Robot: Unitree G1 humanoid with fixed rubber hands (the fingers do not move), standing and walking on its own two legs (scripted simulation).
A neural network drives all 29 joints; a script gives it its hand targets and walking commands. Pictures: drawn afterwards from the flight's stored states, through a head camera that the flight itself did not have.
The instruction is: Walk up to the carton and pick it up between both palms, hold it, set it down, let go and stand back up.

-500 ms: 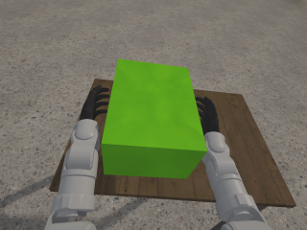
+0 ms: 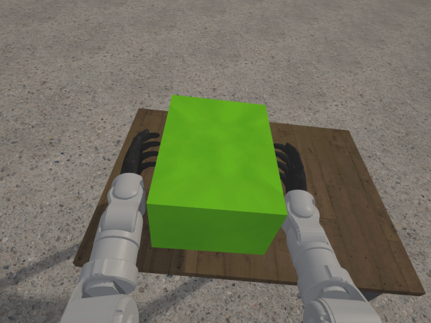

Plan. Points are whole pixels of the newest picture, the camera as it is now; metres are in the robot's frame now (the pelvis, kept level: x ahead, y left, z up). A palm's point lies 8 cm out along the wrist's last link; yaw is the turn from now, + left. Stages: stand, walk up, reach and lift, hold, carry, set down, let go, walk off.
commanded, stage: set down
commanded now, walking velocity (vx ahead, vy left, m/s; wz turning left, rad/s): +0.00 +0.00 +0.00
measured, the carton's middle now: (214, 168) +0.42 +0.00 +0.06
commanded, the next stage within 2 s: none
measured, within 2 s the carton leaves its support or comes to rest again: rests again in 1.60 s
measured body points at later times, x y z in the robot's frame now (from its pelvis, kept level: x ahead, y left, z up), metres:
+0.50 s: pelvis +0.00 +0.00 +0.00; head +0.05 +0.02 +0.45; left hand +0.41 +0.15 +0.04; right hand +0.40 -0.16 +0.05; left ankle -0.01 +0.13 -0.75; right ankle -0.01 -0.12 -0.75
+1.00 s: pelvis +0.01 +0.00 +0.00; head +0.09 +0.00 +0.44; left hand +0.41 +0.15 +0.00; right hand +0.41 -0.16 +0.02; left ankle -0.01 +0.13 -0.75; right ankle -0.01 -0.11 -0.75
